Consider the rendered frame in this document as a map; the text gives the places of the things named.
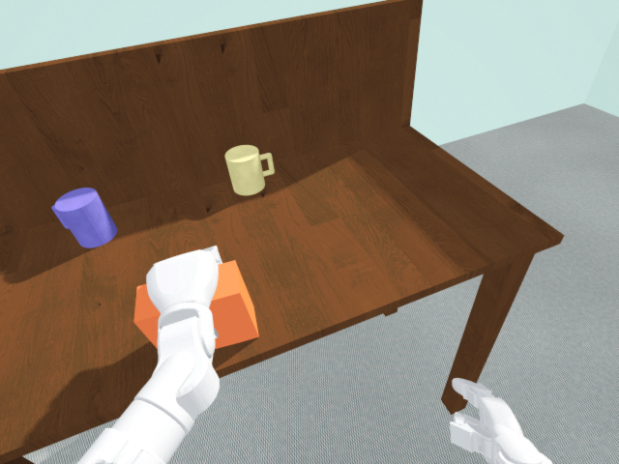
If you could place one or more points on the robot right hand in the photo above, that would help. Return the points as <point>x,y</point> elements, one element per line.
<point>496,418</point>

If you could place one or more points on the sponge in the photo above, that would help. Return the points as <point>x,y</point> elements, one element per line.
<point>232,309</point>

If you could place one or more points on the left robot forearm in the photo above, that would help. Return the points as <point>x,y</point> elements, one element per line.
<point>183,385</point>

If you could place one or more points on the right robot forearm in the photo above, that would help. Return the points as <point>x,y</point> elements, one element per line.
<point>511,448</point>

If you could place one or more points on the table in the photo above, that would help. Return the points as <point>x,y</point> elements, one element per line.
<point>363,214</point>

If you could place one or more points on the robot left hand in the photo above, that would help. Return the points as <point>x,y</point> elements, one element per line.
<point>186,278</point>

